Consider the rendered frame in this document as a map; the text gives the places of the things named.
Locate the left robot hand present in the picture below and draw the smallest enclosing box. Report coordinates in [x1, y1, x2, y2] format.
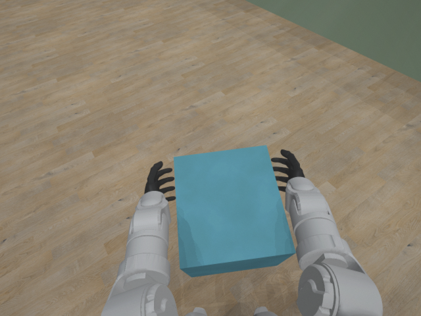
[144, 161, 176, 201]

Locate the robot shin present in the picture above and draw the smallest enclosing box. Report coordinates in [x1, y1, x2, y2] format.
[193, 307, 207, 315]
[254, 306, 268, 315]

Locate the robot right shin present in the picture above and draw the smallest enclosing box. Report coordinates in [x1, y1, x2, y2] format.
[254, 306, 268, 315]

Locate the right robot hand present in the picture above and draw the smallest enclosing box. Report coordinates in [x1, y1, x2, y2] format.
[271, 149, 305, 192]

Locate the robot left shin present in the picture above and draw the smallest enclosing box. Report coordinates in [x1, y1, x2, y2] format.
[193, 307, 207, 315]

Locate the robot right forearm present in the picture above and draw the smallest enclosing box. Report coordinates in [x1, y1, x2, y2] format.
[285, 177, 383, 315]

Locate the carton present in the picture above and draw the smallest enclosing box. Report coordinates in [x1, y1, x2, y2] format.
[174, 145, 296, 277]

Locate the left robot upper arm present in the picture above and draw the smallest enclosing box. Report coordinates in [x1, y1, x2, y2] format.
[101, 282, 178, 316]

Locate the robot left forearm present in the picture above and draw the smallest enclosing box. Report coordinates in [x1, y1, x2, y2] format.
[107, 191, 171, 301]

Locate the right robot upper arm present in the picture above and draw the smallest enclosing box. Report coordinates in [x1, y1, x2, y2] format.
[297, 263, 383, 316]

